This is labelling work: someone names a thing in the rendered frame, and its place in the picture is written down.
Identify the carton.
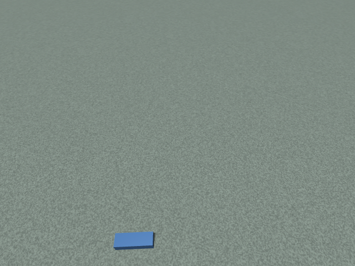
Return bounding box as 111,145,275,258
114,232,154,250

